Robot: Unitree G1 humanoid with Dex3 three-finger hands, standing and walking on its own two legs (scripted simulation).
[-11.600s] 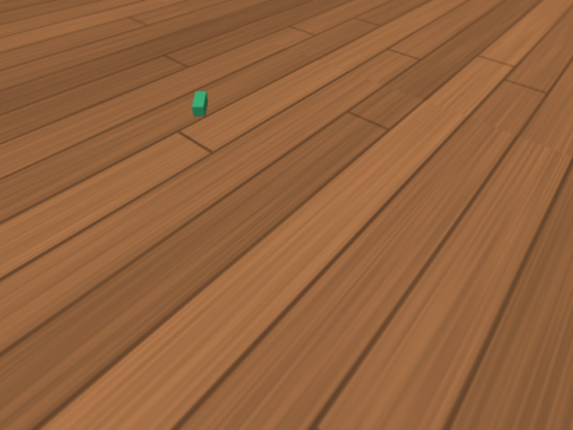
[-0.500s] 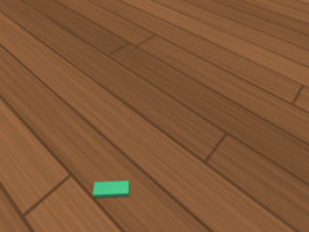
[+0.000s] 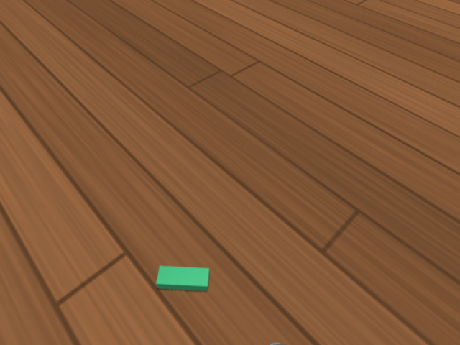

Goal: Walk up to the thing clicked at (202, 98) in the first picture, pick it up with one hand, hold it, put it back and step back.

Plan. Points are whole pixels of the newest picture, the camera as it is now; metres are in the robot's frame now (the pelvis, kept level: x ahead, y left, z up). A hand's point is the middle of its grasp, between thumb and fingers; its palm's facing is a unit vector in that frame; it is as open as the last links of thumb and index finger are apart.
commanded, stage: walk up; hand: left
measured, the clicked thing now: (183, 278) +0.47 +0.16 -0.73
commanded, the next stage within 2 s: stand in 1.32 s
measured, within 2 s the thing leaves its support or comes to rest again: neither
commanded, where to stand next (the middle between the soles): +0.07 +0.01 m, yaw -2 degrees
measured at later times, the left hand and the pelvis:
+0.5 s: hand out of the picture +0.10 +0.26 -0.13, palm faces -0.04 -0.94 -0.33, open 7.4 cm; pelvis +0.00 +0.01 +0.02, yaw -2 degrees
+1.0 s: hand out of the picture +0.09 +0.26 -0.13, palm faces -0.06 -0.94 -0.35, open 7.4 cm; pelvis +0.00 +0.01 +0.03, yaw -3 degrees
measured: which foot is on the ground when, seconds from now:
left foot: down 0.00-1.00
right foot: up 0.00-0.18, down 0.20-1.00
